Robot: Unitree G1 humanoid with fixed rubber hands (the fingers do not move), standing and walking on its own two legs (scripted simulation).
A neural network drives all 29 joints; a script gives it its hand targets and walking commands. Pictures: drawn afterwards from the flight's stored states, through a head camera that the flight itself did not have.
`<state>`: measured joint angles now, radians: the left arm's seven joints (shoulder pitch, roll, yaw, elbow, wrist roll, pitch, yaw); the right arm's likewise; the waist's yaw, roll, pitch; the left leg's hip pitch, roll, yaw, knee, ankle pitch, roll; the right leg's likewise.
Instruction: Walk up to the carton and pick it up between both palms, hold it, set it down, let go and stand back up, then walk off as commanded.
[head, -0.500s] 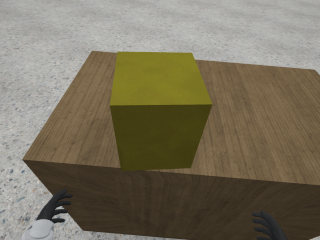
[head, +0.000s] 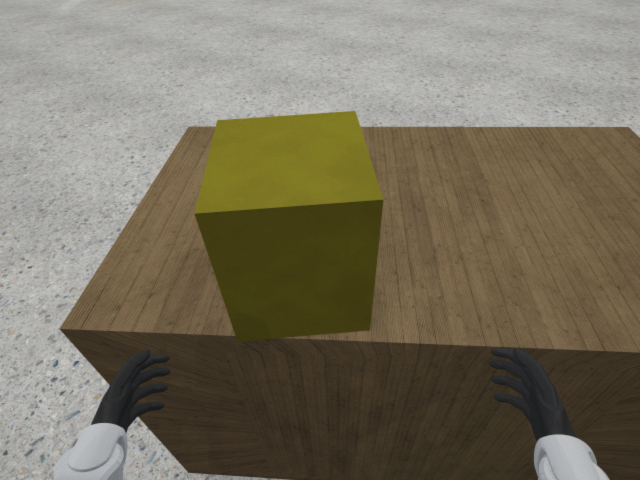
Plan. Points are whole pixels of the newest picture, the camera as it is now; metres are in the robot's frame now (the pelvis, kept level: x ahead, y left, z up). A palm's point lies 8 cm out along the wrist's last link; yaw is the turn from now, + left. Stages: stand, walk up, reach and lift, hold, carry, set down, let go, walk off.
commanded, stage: reach and lift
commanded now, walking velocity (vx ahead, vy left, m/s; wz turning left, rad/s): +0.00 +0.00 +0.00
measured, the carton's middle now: (295, 228) +0.44 +0.06 +0.10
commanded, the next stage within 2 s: none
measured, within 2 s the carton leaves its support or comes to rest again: neither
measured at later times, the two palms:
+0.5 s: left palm (120, 345) +0.25 +0.26 +0.08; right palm (500, 343) +0.27 -0.19 +0.07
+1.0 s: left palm (139, 267) +0.31 +0.23 +0.15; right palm (494, 275) +0.34 -0.19 +0.11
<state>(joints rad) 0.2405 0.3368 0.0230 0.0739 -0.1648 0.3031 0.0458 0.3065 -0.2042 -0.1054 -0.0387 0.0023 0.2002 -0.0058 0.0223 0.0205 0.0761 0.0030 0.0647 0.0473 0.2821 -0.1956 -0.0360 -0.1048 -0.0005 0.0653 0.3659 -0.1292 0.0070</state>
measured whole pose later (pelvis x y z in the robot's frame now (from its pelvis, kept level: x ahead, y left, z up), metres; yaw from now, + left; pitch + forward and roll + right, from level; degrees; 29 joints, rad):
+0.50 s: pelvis +0.04 +0.03 +0.00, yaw +1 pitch -4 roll +1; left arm 0.23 0.28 0.02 -0.25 -0.24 0.34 0.09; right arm 0.31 -0.23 -0.10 -0.24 0.14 0.21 -0.04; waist 0.06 0.01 0.06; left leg -0.01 0.04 0.04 0.28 -0.20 -0.04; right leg -0.10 -0.03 0.07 0.36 -0.19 0.03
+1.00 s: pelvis +0.03 +0.03 +0.00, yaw +1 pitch -5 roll +1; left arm -0.18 0.27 0.03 -0.29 -0.24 0.72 0.11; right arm -0.11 -0.36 -0.09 -0.05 0.23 0.42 -0.06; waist 0.05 0.01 0.07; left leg -0.02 0.04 0.04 0.28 -0.18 -0.04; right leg -0.10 -0.02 0.07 0.34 -0.15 0.03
